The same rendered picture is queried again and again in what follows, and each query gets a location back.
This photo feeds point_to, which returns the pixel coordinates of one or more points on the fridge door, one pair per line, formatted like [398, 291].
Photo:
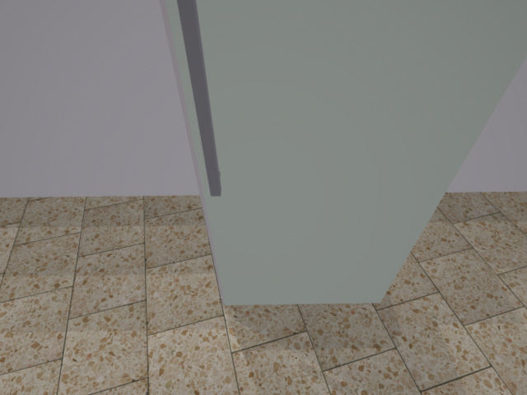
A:
[339, 126]

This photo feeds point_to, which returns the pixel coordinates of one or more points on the handle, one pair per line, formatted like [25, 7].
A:
[194, 52]

